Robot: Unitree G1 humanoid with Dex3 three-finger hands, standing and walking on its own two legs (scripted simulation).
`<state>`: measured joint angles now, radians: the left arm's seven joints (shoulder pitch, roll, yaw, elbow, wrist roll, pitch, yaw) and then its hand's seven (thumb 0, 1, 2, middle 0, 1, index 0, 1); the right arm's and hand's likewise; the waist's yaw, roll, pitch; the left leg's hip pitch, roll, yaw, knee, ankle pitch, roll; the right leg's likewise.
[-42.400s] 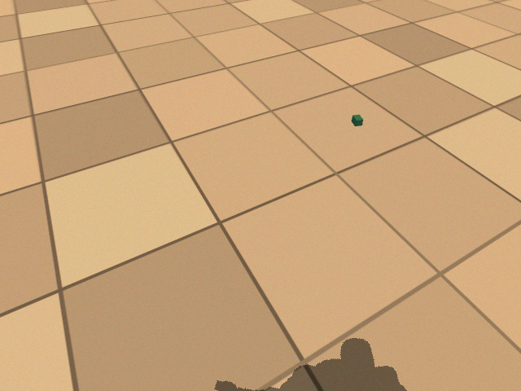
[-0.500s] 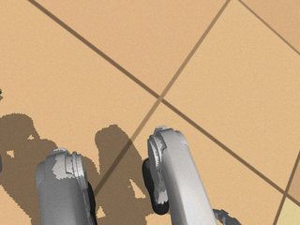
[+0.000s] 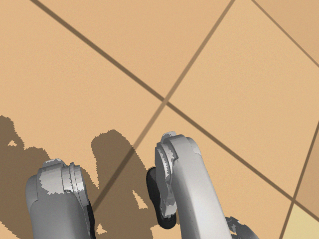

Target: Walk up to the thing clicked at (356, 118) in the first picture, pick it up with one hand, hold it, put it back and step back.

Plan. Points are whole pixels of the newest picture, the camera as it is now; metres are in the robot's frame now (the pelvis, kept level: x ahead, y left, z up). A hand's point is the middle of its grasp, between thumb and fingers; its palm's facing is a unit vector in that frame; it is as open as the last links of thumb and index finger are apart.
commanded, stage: lower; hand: left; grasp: from above
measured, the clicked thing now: out of the picture +0.49 +0.36 -0.23
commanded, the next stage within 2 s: rest in 0.20 s
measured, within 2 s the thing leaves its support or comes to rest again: rests again in 0.76 s
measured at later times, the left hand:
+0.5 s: hand out of the picture +0.48 +0.33 -0.23, palm faces -0.40 -0.19 -0.90, open 5.3 cm
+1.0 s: hand out of the picture +0.48 +0.33 -0.25, palm faces -0.38 -0.21 -0.90, open 5.2 cm
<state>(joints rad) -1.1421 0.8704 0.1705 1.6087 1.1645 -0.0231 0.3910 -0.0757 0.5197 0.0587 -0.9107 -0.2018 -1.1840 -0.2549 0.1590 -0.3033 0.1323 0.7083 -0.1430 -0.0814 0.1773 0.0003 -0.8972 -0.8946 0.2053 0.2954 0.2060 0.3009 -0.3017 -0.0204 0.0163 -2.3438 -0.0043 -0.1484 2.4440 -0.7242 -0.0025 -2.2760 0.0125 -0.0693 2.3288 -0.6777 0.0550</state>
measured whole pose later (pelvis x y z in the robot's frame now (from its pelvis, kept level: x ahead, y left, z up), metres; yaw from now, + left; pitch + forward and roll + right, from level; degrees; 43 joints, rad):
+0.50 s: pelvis +0.00 +0.00 -0.02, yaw -3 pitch +33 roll -12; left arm -1.17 0.98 0.19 1.69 1.19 -0.05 0.49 -0.06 0.51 0.10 -0.89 -0.22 -1.18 -0.30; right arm 0.16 -0.32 0.22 0.68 -0.18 -0.13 0.19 0.00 -0.89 -0.89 0.21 0.30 0.21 0.30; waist -0.35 -0.07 0.10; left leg -2.38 0.00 -0.19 2.51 -0.73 0.00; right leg -2.29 0.03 -0.10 2.36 -0.66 0.06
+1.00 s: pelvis +0.00 +0.01 -0.02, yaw -5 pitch +31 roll -14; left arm -1.20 1.06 0.18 1.76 1.18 -0.06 0.56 -0.06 0.51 0.09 -0.89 -0.23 -1.19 -0.28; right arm 0.13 -0.35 0.29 0.66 -0.20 -0.20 0.22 0.00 -0.90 -0.89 0.20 0.30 0.21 0.30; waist -0.39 -0.11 0.16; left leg -2.37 0.01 -0.23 2.54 -0.74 0.00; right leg -2.27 0.04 -0.13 2.35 -0.65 0.07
